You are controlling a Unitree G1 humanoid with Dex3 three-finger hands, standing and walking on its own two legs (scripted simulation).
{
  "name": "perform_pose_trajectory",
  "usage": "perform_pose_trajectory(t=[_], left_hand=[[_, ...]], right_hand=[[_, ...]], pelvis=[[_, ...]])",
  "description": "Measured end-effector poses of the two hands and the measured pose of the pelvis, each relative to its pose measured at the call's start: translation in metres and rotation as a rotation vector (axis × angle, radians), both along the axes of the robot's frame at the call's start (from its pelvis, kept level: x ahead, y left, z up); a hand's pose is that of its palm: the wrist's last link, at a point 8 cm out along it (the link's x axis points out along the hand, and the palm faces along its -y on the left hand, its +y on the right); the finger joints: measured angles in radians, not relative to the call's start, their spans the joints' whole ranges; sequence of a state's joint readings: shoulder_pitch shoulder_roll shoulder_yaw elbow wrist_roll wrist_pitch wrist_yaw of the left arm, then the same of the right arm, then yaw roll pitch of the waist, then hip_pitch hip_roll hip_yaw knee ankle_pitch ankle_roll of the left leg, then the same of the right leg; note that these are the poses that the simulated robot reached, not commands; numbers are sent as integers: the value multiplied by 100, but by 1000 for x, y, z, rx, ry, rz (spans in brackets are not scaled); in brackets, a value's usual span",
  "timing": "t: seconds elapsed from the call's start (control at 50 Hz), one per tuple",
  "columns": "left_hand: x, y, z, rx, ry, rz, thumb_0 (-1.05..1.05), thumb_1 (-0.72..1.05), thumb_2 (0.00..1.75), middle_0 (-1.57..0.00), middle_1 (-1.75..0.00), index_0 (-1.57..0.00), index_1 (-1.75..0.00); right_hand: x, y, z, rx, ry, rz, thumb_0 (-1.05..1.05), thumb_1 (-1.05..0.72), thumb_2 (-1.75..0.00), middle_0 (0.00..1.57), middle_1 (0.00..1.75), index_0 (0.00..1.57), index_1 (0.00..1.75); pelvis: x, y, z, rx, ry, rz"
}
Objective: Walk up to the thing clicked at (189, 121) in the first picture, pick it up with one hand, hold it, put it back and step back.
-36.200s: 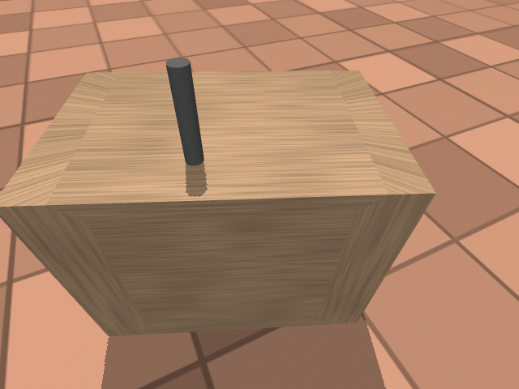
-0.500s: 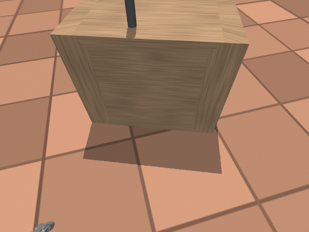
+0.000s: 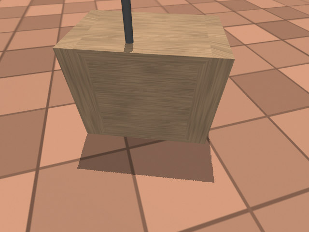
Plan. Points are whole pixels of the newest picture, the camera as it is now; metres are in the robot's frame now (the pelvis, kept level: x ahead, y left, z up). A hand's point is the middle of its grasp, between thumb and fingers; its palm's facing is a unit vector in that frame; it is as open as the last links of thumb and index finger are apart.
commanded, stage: step back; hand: left
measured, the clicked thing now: (127, 19) +1.10 +0.19 +0.11
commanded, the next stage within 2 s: stand in 0.44 s
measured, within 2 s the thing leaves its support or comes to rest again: neither
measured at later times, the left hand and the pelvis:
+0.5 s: hand out of the picture +0.15 +0.26 -0.14, palm faces -0.01 -0.93 -0.36, open 7.4 cm; pelvis +0.04 +0.00 +0.00, yaw -2 degrees
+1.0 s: hand out of the picture +0.07 +0.25 -0.14, palm faces -0.03 -0.94 -0.34, open 7.4 cm; pelvis -0.01 +0.00 +0.02, yaw -1 degrees
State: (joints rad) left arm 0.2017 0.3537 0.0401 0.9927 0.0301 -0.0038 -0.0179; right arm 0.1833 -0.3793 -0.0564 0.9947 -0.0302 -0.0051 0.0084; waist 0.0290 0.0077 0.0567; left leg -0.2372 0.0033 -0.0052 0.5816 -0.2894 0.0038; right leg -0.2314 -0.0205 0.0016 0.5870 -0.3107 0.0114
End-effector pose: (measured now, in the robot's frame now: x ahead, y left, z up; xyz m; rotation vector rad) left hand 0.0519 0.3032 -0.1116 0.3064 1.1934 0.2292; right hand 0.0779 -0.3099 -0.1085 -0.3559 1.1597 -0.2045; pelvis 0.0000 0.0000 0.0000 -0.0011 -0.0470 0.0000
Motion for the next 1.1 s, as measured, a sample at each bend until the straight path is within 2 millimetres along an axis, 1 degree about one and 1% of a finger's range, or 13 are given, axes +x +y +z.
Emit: perform_pose_trajectory(t=[0.08,0.14,0.22,0.32,0.42,0.48,0.6,0.76,0.96,1.1], left_hand=[[18,2,0,-7,-1,-16,1,90,90,-21,-30,-21,-30],[34,1,1,-3,-16,-27,1,90,90,-21,-30,-21,-30],[55,-3,4,2,-43,-43,1,90,90,-21,-30,-21,-30],[76,-4,6,12,-55,-61,1,90,90,-21,-30,-21,-30],[92,-3,7,17,-82,-68,1,90,90,-21,-30,-21,-30],[95,-3,5,14,-84,-63,1,90,90,-21,-30,-21,-30],[89,-8,6,-7,-47,-61,1,91,90,-21,-30,-21,-30],[67,-14,9,-23,-27,-65,1,90,90,-21,-30,-21,-30],[25,-13,13,-14,7,-45,1,90,90,-21,-30,-21,-30],[-4,-10,11,-5,58,-32,1,90,90,-21,-30,-21,-30]], right_hand=[[-2,8,1,17,13,-17,1,-91,-90,20,30,20,30],[1,10,1,29,28,-25,1,-91,-90,20,30,20,30],[13,9,0,31,21,-34,1,-90,-90,20,30,21,30],[29,5,-1,25,-1,-46,1,-90,-90,20,30,21,30],[41,4,-1,17,-17,-53,1,-91,-90,20,30,20,30],[45,6,1,14,-22,-57,1,-91,-90,20,30,20,30],[46,11,9,20,-28,-52,1,-91,-90,20,30,20,30],[31,14,13,35,-27,-52,1,-91,-90,20,30,20,30],[-6,11,9,56,11,-53,1,-91,-90,20,30,20,30],[-36,7,6,58,66,-70,1,-91,-90,20,30,20,30]], pelvis=[[10,1,3,6,12,-14],[18,-3,5,-1,13,-19],[25,-5,5,-8,19,-18],[32,-3,3,0,23,-21],[36,-2,2,-3,22,-25],[37,0,2,-2,15,-26],[32,2,9,2,8,-29],[15,1,16,2,-15,-29],[-7,-4,19,4,-27,-23],[-15,-6,19,0,-18,-22]])
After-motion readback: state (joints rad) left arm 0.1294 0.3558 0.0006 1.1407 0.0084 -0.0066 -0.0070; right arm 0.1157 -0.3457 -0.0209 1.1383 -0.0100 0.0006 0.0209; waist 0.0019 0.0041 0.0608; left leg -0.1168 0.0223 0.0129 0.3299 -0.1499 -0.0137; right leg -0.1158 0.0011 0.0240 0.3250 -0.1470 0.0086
